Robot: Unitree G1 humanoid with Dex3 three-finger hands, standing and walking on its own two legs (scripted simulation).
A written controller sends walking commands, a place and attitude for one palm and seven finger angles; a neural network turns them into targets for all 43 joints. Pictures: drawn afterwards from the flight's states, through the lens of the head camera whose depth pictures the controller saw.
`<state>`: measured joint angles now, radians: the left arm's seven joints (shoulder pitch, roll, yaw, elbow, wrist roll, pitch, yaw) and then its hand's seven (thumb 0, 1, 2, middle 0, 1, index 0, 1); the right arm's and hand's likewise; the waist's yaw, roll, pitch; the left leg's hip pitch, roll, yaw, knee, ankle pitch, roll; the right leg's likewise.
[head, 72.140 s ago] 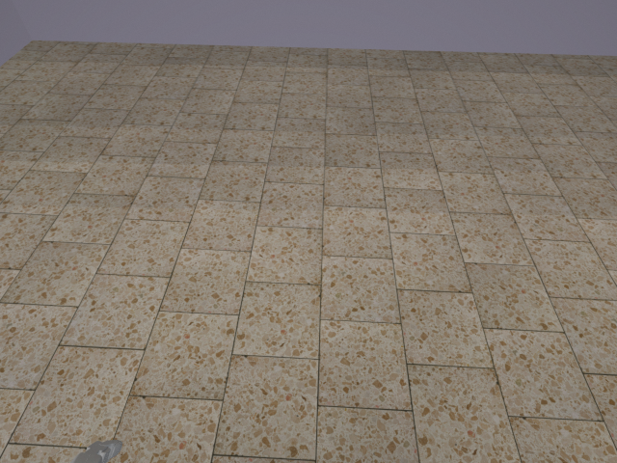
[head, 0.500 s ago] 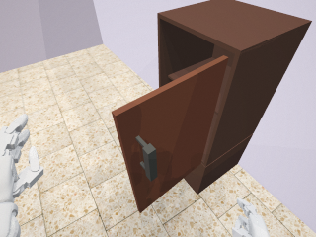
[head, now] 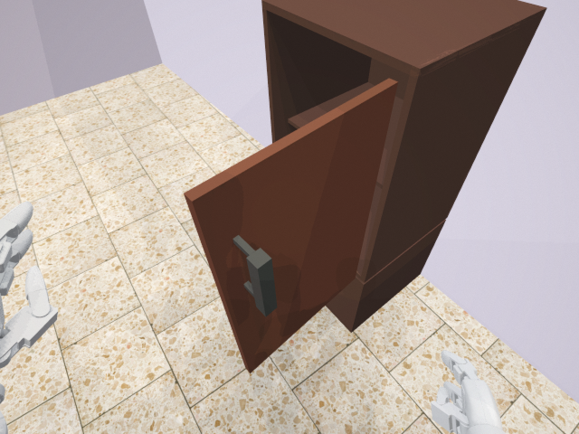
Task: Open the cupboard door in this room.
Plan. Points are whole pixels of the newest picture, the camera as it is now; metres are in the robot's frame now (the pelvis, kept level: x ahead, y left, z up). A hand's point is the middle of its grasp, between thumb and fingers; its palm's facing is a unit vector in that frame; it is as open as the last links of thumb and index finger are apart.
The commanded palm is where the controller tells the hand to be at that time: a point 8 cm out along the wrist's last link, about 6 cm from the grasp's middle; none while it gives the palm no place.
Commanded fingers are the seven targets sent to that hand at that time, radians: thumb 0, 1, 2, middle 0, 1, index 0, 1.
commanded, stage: step back with the hand held close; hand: left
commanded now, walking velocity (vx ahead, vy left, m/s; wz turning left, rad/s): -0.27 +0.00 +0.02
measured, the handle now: (254, 275) +0.33 +0.09 +0.03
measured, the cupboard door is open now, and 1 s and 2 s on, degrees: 94 94 94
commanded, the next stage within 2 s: stop stepping back and stand still in 0.80 s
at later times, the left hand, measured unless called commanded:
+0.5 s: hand out of the picture +0.08 +0.30 +0.16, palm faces +0.48 -0.73 -0.50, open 7.4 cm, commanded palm +0.01 +0.33 +0.17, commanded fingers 0.00 0.90 0.90 -0.20 -0.30 -0.20 -0.30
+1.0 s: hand out of the picture +0.00 +0.26 +0.16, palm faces +0.37 -0.82 -0.44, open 7.4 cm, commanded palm -0.06 +0.31 +0.17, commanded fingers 0.00 0.90 0.90 -0.20 -0.30 -0.20 -0.30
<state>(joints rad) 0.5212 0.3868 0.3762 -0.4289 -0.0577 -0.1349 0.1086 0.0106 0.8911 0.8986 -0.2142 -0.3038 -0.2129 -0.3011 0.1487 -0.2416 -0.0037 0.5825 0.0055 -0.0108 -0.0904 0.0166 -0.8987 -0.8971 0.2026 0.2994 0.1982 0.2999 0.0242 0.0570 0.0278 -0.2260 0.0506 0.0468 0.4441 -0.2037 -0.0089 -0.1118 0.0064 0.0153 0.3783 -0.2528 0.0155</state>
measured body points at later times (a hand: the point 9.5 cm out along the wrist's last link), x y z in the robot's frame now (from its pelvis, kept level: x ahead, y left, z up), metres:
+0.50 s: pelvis -0.10 +0.02 -0.02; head -0.08 +0.03 +0.43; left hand +0.05 +0.33 +0.18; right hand +0.08 -0.20 -0.10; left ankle +0.02 +0.13 -0.74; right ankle -0.04 -0.12 -0.74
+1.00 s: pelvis -0.22 +0.01 -0.01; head -0.19 +0.03 +0.43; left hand -0.03 +0.30 +0.19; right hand -0.03 -0.21 -0.10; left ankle -0.09 +0.11 -0.73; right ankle -0.30 -0.10 -0.74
